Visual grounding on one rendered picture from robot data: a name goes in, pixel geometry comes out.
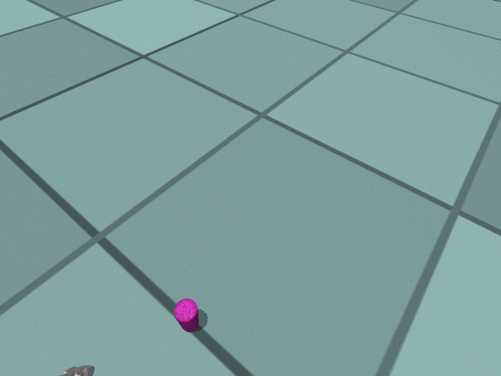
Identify cup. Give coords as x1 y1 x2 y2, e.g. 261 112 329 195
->
174 298 199 332

